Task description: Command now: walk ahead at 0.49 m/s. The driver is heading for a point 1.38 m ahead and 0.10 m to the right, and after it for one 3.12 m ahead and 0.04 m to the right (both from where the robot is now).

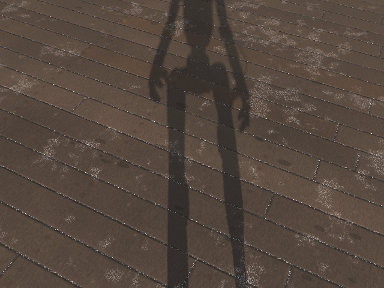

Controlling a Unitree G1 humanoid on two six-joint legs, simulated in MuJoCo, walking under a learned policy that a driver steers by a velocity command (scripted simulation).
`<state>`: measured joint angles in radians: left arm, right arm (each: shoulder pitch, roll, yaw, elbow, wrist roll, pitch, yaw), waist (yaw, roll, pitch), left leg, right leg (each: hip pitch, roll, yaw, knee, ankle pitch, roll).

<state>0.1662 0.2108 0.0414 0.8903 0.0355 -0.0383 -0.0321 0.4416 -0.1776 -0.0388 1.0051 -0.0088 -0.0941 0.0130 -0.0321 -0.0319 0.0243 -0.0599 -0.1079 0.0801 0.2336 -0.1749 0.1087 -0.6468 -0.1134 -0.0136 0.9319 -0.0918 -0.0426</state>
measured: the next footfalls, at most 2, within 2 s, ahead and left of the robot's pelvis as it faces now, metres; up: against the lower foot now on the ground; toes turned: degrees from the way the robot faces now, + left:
right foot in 0.26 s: +0.33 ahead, -0.11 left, +0.00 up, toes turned -4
left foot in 0.82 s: +0.62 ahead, +0.07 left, +0.00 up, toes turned +5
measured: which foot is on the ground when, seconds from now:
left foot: down 0.00-0.26, up 0.28-0.80, down 0.82-1.00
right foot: up 0.00-0.24, down 0.26-0.84, up 0.86-1.00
